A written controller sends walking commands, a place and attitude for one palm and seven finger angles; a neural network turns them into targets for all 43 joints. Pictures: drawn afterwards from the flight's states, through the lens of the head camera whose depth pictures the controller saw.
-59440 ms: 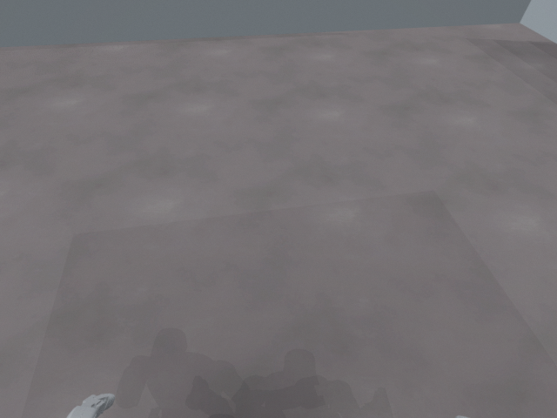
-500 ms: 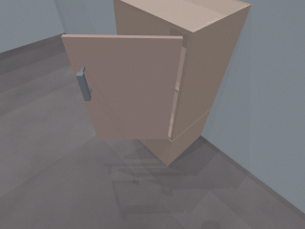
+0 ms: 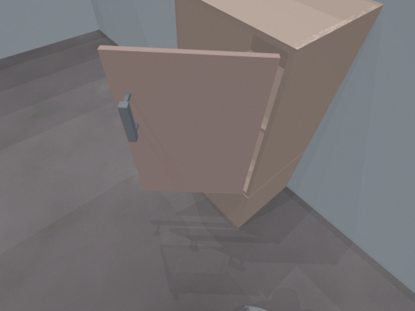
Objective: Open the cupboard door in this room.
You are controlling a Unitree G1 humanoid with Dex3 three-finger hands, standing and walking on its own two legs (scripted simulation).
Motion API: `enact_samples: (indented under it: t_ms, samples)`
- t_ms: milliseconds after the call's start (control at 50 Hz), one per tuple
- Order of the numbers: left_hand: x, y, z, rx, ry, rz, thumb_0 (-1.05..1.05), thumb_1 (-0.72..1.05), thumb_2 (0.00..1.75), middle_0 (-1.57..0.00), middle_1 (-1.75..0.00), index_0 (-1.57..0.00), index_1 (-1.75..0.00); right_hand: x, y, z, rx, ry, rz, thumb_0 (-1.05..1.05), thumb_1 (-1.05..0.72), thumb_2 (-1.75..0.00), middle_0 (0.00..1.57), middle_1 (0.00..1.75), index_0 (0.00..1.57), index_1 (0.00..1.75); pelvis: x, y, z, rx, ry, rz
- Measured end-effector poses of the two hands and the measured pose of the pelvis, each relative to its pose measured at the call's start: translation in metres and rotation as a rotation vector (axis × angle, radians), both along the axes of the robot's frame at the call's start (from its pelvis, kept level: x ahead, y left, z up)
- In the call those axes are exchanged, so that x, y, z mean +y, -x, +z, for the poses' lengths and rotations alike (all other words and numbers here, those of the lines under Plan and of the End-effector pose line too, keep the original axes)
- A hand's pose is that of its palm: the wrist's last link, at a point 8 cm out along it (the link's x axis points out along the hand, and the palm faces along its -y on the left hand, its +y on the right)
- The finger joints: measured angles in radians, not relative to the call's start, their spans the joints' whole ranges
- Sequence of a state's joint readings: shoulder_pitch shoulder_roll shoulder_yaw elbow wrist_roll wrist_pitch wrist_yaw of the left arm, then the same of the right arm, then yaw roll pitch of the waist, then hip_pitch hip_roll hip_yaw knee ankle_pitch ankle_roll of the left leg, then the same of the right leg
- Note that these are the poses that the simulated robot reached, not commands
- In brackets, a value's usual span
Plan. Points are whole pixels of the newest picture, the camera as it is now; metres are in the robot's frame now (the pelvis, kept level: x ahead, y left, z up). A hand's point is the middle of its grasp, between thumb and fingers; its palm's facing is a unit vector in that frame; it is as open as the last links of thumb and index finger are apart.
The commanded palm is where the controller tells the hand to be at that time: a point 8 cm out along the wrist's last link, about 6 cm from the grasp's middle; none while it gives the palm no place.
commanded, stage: come to a stop and stand still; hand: left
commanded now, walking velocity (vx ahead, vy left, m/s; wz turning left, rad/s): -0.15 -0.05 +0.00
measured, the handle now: (130, 117) +0.55 +0.23 +0.01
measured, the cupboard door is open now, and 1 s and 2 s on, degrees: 48 48 48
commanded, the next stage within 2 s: look again from close up in 1.68 s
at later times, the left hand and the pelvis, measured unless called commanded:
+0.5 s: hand out of the picture +0.03 +0.20 -0.19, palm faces +0.05 -0.98 -0.21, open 7.4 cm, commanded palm none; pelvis -0.02 +0.01 -0.01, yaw +1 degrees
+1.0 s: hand out of the picture -0.03 +0.19 -0.16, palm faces +0.05 -0.97 -0.24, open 7.4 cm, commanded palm none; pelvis -0.02 +0.02 +0.00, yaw +1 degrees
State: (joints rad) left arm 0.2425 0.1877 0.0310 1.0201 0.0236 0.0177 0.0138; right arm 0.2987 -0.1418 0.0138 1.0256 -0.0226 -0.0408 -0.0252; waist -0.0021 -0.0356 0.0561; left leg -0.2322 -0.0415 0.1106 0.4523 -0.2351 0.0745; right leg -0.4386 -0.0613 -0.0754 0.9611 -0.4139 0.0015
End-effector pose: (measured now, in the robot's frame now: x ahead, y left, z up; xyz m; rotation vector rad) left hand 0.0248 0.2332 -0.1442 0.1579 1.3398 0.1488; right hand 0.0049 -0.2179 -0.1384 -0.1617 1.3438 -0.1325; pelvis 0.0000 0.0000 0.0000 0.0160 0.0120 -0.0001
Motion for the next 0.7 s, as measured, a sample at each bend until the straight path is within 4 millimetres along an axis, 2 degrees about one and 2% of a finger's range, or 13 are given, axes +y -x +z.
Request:
enact_samples:
  t_ms: [80,140,200,280,360,480,620,700]
  samples:
    - [-0.01,-0.035,0.006,-0.08,-0.015,-0.005,0.0,0.92,0.9,-0.19,-0.3,-0.19,-0.29,0.003,-0.003,-0.009,0.031,-0.029,-0.003,0.01,-0.92,-0.9,0.2,0.3,0.2,0.3,-0.005,-0.007,-0.001,-0.008,-0.011,0.011]
    - [-0.018,-0.051,0.006,-0.125,-0.028,-0.02,0.0,0.92,0.9,-0.2,-0.3,-0.19,-0.29,-0.005,-0.008,-0.018,0.034,-0.043,-0.023,0.01,-0.93,-0.9,0.2,0.3,0.21,0.3,-0.012,-0.012,-0.007,-0.019,-0.022,0.001]
    - [-0.025,-0.057,0.007,-0.138,-0.029,-0.039,0.0,0.92,0.9,-0.2,-0.3,-0.19,-0.29,-0.013,-0.015,-0.02,0.016,-0.041,-0.045,0.01,-0.92,-0.9,0.2,0.3,0.2,0.3,-0.016,-0.013,-0.008,-0.021,-0.01,0.013]
    - [-0.025,-0.055,0.006,-0.157,-0.024,-0.024,0.0,0.92,0.89,-0.2,-0.3,-0.2,-0.29,-0.021,-0.022,-0.015,0.007,-0.016,-0.033,0.01,-0.92,-0.9,0.2,0.3,0.2,0.3,-0.018,-0.007,-0.006,-0.022,-0.008,0.027]
    - [-0.018,-0.041,0.002,-0.157,-0.009,-0.001,0.0,0.92,0.89,-0.2,-0.3,-0.2,-0.29,-0.022,-0.028,-0.005,-0.019,0.016,-0.011,0.0,-0.92,-0.9,0.2,0.3,0.2,0.3,-0.013,0.004,-0.005,-0.017,-0.006,0.029]
    - [0.008,-0.003,-0.012,-0.099,-0.008,0.016,0.0,0.91,0.89,-0.2,-0.3,-0.2,-0.29,-0.011,-0.021,0.0,-0.098,0.057,-0.004,0.0,-0.91,-0.9,0.19,0.3,0.2,0.3,0.009,0.022,-0.012,-0.038,0.002,0.024]
    - [0.04,0.044,0.004,-0.018,-0.057,0.01,0.0,0.91,0.89,-0.2,-0.3,-0.2,-0.29,0.021,-0.016,-0.012,-0.167,-0.01,0.01,0.0,-0.92,-0.9,0.19,0.3,0.2,0.3,0.032,0.032,-0.011,-0.06,0.001,0.004]
    - [0.049,0.065,0.012,0.01,-0.087,0.037,0.0,0.91,0.89,-0.2,-0.3,-0.2,-0.29,0.025,-0.012,-0.017,-0.155,-0.032,0.031,0.0,-0.94,-0.9,0.2,0.3,0.2,0.3,0.034,0.035,-0.009,-0.064,-0.009,0.015]
